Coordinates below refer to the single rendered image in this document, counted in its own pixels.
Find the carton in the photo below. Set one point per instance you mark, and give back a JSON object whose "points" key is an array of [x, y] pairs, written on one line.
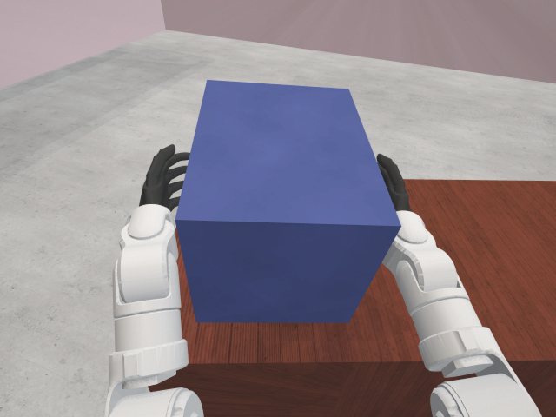
{"points": [[284, 216]]}

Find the pedestal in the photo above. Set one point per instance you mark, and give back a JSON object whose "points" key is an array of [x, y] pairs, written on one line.
{"points": [[501, 237]]}

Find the left robot hand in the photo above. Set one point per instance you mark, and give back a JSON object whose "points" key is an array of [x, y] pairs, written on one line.
{"points": [[156, 189]]}

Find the left robot upper arm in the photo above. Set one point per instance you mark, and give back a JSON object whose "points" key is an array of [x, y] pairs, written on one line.
{"points": [[175, 402]]}

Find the right robot hand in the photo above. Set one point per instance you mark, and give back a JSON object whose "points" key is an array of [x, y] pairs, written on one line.
{"points": [[394, 182]]}

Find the left robot forearm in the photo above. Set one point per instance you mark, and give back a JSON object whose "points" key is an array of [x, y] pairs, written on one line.
{"points": [[146, 300]]}

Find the right robot forearm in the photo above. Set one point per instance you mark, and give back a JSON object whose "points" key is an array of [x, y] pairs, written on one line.
{"points": [[452, 339]]}

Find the right robot upper arm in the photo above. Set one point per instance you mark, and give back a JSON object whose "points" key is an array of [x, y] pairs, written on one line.
{"points": [[493, 395]]}

